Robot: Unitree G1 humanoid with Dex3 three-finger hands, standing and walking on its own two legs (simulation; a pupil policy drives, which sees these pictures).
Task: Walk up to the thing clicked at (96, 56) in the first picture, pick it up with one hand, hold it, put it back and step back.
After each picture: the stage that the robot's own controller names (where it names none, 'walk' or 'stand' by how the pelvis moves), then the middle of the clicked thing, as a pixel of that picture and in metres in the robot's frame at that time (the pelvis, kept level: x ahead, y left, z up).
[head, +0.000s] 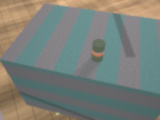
stand; (97, 51) +0.64 -0.06 -0.12
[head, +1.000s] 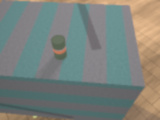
rise first; (59, 47) +0.58 +0.16 -0.09
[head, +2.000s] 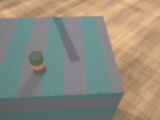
stand; (38, 63) +0.53 +0.24 -0.11
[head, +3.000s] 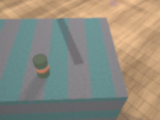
stand; (41, 66) +0.52 +0.22 -0.12
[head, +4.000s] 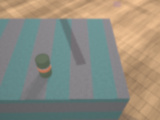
stand; (44, 66) +0.52 +0.21 -0.12
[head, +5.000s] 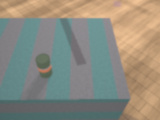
stand; (44, 66) +0.52 +0.21 -0.12
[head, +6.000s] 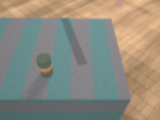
stand; (45, 66) +0.52 +0.20 -0.12
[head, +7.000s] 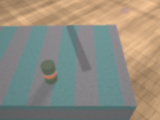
rise first; (49, 72) +0.50 +0.21 -0.12
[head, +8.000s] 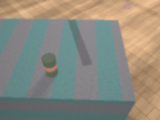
go down; (50, 65) +0.53 +0.21 -0.11
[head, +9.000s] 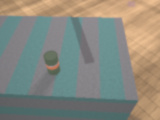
go down; (52, 63) +0.53 +0.20 -0.11
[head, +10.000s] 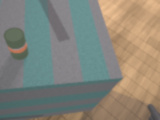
go down; (17, 44) +0.51 +0.20 -0.04
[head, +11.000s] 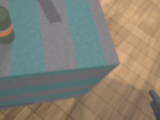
close in; (1, 26) +0.53 +0.21 -0.01
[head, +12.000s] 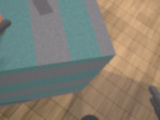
close; out of the picture +0.55 +0.21 +0.01
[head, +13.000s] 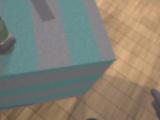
lift; out of the picture +0.49 +0.19 +0.00
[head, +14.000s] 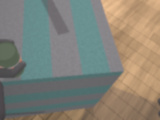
lift; (10, 61) +0.41 +0.21 +0.01
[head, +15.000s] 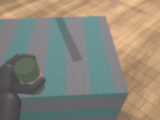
lift; (30, 77) +0.33 +0.17 +0.10
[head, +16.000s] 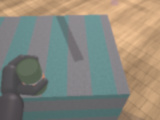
hold; (33, 77) +0.33 +0.17 +0.09
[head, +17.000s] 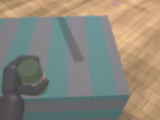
hold; (33, 78) +0.32 +0.16 +0.09
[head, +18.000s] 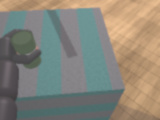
crouch; (27, 50) +0.42 +0.18 +0.10
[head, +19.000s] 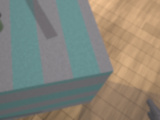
lower; out of the picture +0.54 +0.22 +0.09
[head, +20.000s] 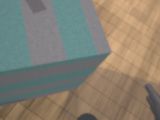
lower; out of the picture +0.54 +0.21 +0.01
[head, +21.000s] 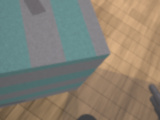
lower; out of the picture +0.53 +0.21 +0.01
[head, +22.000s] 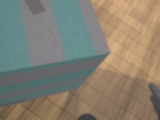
lower; out of the picture +0.53 +0.21 +0.01
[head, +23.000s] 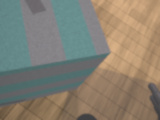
lower; out of the picture +0.54 +0.22 +0.01
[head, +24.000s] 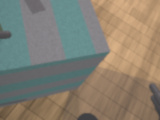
open; out of the picture +0.54 +0.19 +0.01
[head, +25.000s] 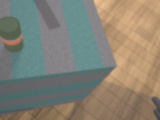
sink last; (11, 35) +0.52 +0.18 -0.02
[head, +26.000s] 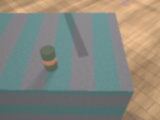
stand; (49, 59) +0.54 +0.19 -0.05
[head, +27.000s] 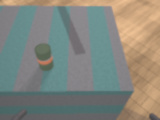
stand; (44, 57) +0.51 +0.19 -0.05
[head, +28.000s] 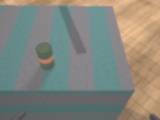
stand; (45, 56) +0.51 +0.18 -0.04
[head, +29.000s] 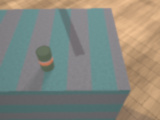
stand; (45, 59) +0.52 +0.20 -0.08
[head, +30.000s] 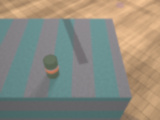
walk; (51, 67) +0.52 +0.18 -0.12
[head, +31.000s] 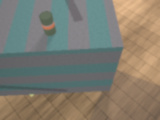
walk; (48, 24) +0.71 +0.22 -0.10
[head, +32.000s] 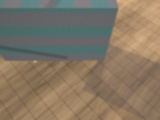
walk; out of the picture +1.05 +0.18 -0.09
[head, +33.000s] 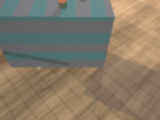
stand; out of the picture +1.13 +0.19 -0.11
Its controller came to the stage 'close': yes
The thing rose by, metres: 0.20
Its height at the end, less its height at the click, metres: +0.00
